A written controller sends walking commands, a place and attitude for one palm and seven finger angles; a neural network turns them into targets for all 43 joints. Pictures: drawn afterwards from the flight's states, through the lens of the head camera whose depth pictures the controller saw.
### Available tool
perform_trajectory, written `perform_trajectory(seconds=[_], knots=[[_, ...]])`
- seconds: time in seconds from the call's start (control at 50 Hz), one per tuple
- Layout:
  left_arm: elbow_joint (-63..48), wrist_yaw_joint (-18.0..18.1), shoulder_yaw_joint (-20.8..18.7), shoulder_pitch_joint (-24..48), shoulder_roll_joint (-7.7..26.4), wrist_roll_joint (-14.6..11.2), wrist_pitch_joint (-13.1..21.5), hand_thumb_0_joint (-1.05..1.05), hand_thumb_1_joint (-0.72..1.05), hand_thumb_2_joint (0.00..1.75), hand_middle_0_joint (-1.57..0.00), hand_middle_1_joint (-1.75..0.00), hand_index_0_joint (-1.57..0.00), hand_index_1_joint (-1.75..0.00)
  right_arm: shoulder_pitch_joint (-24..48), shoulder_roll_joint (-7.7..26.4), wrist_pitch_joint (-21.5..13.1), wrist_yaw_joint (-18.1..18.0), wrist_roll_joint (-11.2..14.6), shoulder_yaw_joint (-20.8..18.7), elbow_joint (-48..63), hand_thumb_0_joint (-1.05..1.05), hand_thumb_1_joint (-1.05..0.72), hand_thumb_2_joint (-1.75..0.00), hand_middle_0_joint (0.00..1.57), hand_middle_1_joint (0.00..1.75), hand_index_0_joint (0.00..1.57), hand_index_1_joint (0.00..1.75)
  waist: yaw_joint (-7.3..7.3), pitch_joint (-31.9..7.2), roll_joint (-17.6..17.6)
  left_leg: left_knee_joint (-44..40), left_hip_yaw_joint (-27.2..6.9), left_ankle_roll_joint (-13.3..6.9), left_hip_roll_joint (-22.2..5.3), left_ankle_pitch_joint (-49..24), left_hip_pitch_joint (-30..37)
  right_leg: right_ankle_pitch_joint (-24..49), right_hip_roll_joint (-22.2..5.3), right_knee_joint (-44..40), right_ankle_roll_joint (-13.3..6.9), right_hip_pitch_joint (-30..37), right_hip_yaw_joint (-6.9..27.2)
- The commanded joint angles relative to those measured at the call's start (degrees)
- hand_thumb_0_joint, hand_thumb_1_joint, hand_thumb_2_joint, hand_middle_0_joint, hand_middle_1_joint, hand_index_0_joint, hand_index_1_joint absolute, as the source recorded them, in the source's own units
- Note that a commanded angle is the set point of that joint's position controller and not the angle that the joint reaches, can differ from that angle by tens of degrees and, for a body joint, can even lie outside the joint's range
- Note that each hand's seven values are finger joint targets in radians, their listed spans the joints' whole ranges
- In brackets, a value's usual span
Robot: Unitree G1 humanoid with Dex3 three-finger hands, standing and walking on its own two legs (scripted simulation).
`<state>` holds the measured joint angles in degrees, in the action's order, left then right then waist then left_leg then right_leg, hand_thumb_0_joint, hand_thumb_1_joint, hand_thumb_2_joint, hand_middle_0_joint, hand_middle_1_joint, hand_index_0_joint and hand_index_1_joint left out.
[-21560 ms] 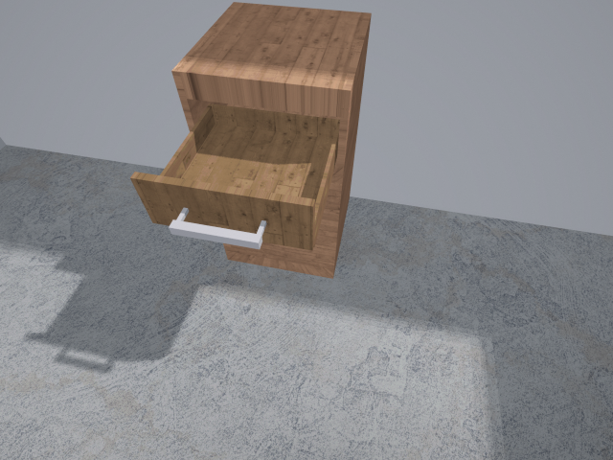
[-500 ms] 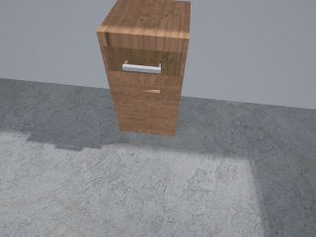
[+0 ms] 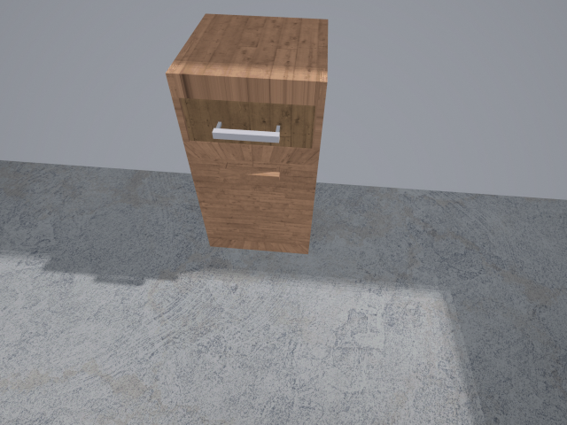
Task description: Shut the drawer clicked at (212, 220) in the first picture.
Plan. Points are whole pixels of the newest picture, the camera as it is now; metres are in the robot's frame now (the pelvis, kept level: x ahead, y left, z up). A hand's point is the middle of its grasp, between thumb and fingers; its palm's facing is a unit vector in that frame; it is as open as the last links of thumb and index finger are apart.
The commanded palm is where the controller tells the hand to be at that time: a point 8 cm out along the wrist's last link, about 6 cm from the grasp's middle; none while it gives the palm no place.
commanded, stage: let the arm hang, fingers relaxed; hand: left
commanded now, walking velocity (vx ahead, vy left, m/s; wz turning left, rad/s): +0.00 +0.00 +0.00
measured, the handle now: (247, 131) +0.90 +0.14 -0.12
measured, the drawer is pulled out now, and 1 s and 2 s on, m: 0.00 0.00 0.00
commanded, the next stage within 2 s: look to check the result in 0.06 s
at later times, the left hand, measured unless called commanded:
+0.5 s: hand out of the picture -0.02 +0.15 -0.18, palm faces +0.03 -0.99 -0.17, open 7.4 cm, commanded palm none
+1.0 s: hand out of the picture -0.01 +0.14 -0.18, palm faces +0.02 -0.98 -0.18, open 7.4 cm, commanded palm none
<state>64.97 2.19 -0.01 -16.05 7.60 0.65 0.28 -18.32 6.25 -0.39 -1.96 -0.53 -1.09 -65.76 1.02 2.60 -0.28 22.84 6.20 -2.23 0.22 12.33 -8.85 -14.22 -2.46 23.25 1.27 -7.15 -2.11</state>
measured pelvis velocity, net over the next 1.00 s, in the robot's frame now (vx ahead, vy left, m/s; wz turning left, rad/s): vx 0.00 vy -0.02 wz -0.01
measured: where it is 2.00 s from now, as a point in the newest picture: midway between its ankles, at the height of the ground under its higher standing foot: outside the picture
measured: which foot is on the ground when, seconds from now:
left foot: down 0.00-1.00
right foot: down 0.00-1.00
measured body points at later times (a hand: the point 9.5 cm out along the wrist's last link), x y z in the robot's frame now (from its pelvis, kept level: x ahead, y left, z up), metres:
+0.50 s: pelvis +0.00 -0.01 +0.00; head +0.01 -0.01 +0.45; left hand -0.02 +0.20 -0.16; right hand -0.03 -0.21 -0.17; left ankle +0.00 +0.09 -0.74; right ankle -0.02 -0.13 -0.74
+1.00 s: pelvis +0.00 -0.02 +0.00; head +0.02 -0.02 +0.45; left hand -0.01 +0.19 -0.16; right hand -0.02 -0.22 -0.17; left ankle +0.00 +0.09 -0.74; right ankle -0.02 -0.13 -0.74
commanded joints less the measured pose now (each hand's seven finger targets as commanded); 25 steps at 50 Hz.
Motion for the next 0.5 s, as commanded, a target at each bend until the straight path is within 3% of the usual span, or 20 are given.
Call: perform_trajectory(seconds=[0.0,0.26,0.48], knots=[[-0.9,0.3,-1.1,-4.8,5.0,-0.2,0.4,0.00,0.90,0.90,-0.20,-0.30,-0.20,-0.30,-4.8,5.0,-0.5,-0.3,-0.2,-0.7,0.9,0.00,-0.90,-0.90,0.20,0.30,0.20,0.30,-0.52,3.2,0.7,-4.8,-6.6,-0.4,-6.5,-5.7,0.4,4.2,-3.2,-4.4,-2.8,-5.1,2.8],[-0.2,0.5,-1.0,-6.2,4.0,-0.1,0.6,0.00,0.90,0.90,-0.20,-0.30,-0.20,-0.30,-5.4,4.3,-0.4,-0.4,-0.1,-0.9,0.4,0.00,-0.90,-0.90,0.20,0.30,0.20,0.30,-0.24,3.9,-0.5,-4.8,-6.3,-0.3,-6.5,-4.2,0.6,3.4,-3.1,-4.7,-3.0,-6.4,3.5],[0.1,0.5,-1.0,-6.5,3.9,-0.1,0.9,0.00,0.90,0.90,-0.20,-0.30,-0.20,-0.30,-5.0,4.2,-0.4,-0.4,-0.1,-1.0,0.5,0.00,-0.90,-0.90,0.20,0.30,0.20,0.30,-0.30,3.3,0.9,-4.1,-6.0,-0.1,-6.5,-5.1,1.1,4.5,-3.2,-4.9,-3.1,-6.4,3.9]])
